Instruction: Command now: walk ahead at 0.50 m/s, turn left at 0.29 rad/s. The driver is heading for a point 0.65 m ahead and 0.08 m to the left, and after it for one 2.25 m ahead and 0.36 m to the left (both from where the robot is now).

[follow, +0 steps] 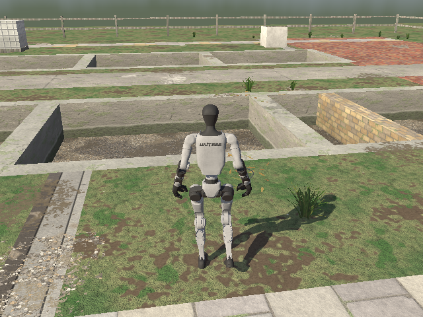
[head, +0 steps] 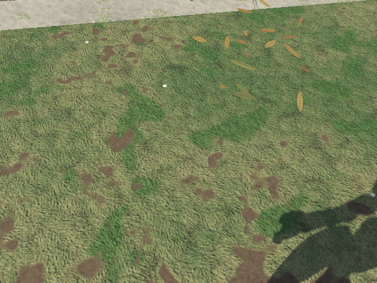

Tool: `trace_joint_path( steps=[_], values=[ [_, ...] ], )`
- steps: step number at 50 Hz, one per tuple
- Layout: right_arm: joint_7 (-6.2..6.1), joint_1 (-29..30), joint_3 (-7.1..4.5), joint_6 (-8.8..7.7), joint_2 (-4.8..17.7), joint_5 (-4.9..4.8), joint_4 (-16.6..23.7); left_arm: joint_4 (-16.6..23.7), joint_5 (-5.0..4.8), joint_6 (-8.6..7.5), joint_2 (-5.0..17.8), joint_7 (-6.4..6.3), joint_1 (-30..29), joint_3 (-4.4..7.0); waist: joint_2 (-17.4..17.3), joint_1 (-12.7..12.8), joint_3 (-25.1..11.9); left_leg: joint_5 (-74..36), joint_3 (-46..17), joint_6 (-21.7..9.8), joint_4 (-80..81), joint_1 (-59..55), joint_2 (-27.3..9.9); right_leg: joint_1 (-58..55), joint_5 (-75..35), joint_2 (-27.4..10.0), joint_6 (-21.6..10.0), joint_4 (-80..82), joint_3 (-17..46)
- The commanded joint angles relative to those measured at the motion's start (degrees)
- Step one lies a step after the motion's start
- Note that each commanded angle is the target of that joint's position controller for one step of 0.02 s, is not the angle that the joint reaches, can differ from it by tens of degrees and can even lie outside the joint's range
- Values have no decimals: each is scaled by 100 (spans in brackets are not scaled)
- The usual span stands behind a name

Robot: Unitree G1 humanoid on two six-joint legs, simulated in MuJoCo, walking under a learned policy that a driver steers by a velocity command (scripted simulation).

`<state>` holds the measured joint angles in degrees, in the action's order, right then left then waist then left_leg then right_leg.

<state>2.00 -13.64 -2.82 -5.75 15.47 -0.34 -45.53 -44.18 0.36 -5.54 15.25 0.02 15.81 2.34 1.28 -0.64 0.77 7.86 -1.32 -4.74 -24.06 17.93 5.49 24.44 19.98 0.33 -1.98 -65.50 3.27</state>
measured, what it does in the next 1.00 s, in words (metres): walks ahead, turning left: right foot, then left foot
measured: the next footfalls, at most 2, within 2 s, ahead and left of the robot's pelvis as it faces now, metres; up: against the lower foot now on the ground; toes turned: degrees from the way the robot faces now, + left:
right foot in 0.34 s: +0.35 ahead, -0.11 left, +0.00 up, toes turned +16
left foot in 0.84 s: +0.51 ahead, +0.24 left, +0.00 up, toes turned +25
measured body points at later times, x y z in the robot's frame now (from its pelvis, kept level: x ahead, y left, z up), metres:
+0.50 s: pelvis +0.26 -0.03 +0.00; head +0.28 -0.03 +0.45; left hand +0.34 +0.27 -0.09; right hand +0.42 -0.28 -0.12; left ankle +0.17 +0.09 -0.65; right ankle +0.31 -0.13 -0.74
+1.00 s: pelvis +0.47 +0.12 +0.00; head +0.49 +0.14 +0.45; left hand +0.43 +0.40 -0.13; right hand +0.70 -0.08 -0.09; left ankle +0.47 +0.22 -0.74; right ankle +0.48 -0.06 -0.65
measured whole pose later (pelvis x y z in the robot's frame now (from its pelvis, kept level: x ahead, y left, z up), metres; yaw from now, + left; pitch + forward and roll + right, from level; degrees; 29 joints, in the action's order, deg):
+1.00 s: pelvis +0.47 +0.12 +0.00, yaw +20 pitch +1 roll +0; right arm 1.6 -11.9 -2.7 -4.5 14.2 0.4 -40.3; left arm -48.8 -1.9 -3.5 17.4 0.4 17.5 3.4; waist 2.1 0.8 1.5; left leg 10.9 5.2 -2.5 -26.3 17.0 -0.2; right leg 28.2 19.5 -4.8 -0.5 -66.1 2.6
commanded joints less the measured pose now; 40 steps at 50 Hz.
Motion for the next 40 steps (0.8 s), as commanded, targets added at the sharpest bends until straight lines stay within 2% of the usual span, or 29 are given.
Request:
trace_joint_path(
  steps=[1,3,5,8,11,14,15,16,17,18,19,20,21,22,23,24,25,27,30,33,36,38,39,40],
  values=[
    [-36,-101,-136,-22,630,-13,381,556,75,-120,515,-34,-65,171,-473,116,-331,-1051,-2087,-1122,1162,-1169,-1494,1168,-243,-459,167,586,167],
    [-104,-256,-193,-10,790,-53,360,683,76,-66,424,-78,-332,144,-525,76,-265,-1280,-1851,-1162,1247,-884,-1424,1155,-465,-409,330,1197,39],
    [-179,-422,-241,32,910,-83,332,814,61,-59,340,-95,-797,106,-490,-56,-170,-1207,-1682,-1039,1270,-672,-1303,1071,-1163,-336,423,1952,19],
    [-251,-723,-242,122,894,-121,265,949,12,-104,266,-43,-1376,76,-601,-265,-128,-970,-1559,-808,1133,-505,-1111,680,-2098,-116,457,2929,21],
    [-279,-1010,-235,204,863,-144,212,1094,-53,-165,328,30,-1831,93,-655,-406,-106,-695,-1841,-736,857,-645,-1165,388,-2228,75,442,3433,62],
    [-313,-986,-263,281,899,-150,247,1163,-92,-241,517,74,-1883,178,-776,-289,-96,-456,-2358,-644,487,-986,-1297,36,-1735,148,330,3902,165],
    [-322,-883,-274,302,900,-151,283,1117,-102,-266,584,66,-1665,219,-859,-140,-136,-526,-2456,-585,304,-1006,-1282,-289,-1634,139,242,4077,141],
    [-320,-766,-251,309,808,-145,339,1009,-85,-283,693,34,-1232,288,-858,105,-314,-730,-2389,-451,-72,-898,-1101,-952,-1678,72,92,4334,92],
    [-296,-609,-176,283,586,-92,452,911,-10,-294,911,-18,-509,375,-689,468,-881,-724,-2093,-267,-1059,-446,-860,-2173,-1646,-487,-208,4183,483],
    [-305,-734,-76,243,234,-37,600,827,48,-256,1283,-78,365,465,218,689,-1651,605,-1340,30,-2782,758,-276,-3856,-1391,-1571,-667,4176,1772],
    [-296,-1461,-20,193,223,-170,738,636,26,-161,1448,-12,618,514,1967,331,-1942,2779,-896,195,-4035,2323,-61,-4617,-371,-2574,-1378,4598,4004],
    [-303,-1313,-137,226,747,-226,561,727,-44,-141,875,-6,372,398,1121,401,-1254,2380,-979,289,-4687,2807,-523,-4062,424,-2435,-1258,4742,3816],
    [-286,-772,-194,268,913,-168,608,748,-59,-115,605,-13,158,322,547,482,-585,1845,-825,341,-4799,2833,-683,-3340,107,-2127,-1025,4832,2824],
    [-279,-553,-199,290,809,-111,648,746,-16,-94,550,6,-107,281,188,349,-303,1462,-700,378,-4692,2628,-840,-2720,-435,-1852,-903,5006,2222],
    [-254,-422,-218,303,732,-80,711,701,9,-88,471,19,-256,253,236,243,-91,1226,-677,400,-4518,2535,-978,-2315,-890,-1683,-886,5156,1811],
    [-217,-416,-218,334,630,-108,739,661,34,-99,431,27,-347,235,352,142,-6,1087,-617,399,-4423,2332,-1096,-1977,-1180,-1511,-829,5320,1380],
    [-191,-407,-197,363,508,-128,778,613,26,-128,453,41,-364,251,469,104,-2,962,-523,421,-4372,2244,-1131,-1803,-1430,-1450,-853,5445,1096],
    [-169,-239,-176,396,411,-104,895,495,-2,-176,573,51,-335,299,411,83,24,668,-486,498,-4153,2365,-1195,-1738,-1920,-1453,-956,5606,670],
    [-139,92,-109,352,284,-65,993,268,0,-177,744,58,-144,341,204,143,14,36,-512,524,-3249,2380,-1171,-1838,-2493,-1418,-1015,5670,225],
    [-42,664,-30,260,195,-43,1107,111,-84,-120,881,61,-42,349,170,313,125,-717,-199,446,-2054,2006,-1081,-1816,-2543,-1274,-903,5686,-245],
    [41,1233,-1,213,224,-77,1316,-102,-185,-47,1072,64,311,375,212,485,250,-706,58,357,-1383,1781,-990,-2060,-2379,-1415,-855,5628,-284],
    [67,1438,-24,195,323,-84,1448,-245,-238,24,1142,67,481,382,300,467,304,-258,127,223,-1068,1685,-916,-2371,-2615,-1585,-797,5443,-171],
    [70,1401,-53,176,391,-77,1473,-301,-260,69,1179,63,510,379,365,375,276,-9,190,143,-888,1474,-834,-2475,-2943,-1634,-760,5267,-110],
    [58,1096,-119,154,518,-61,1415,-337,-270,108,1239,53,464,375,429,131,106,81,301,50,-648,908,-675,-2486,-3667,-1590,-681,4880,-135]
  ],
)
Keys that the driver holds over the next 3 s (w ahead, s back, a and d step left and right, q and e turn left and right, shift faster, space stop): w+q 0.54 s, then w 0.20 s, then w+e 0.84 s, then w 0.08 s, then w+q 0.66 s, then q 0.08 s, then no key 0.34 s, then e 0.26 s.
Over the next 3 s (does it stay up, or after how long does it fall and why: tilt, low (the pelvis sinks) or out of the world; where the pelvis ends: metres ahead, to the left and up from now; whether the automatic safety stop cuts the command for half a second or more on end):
stays up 1.38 0.23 -0.01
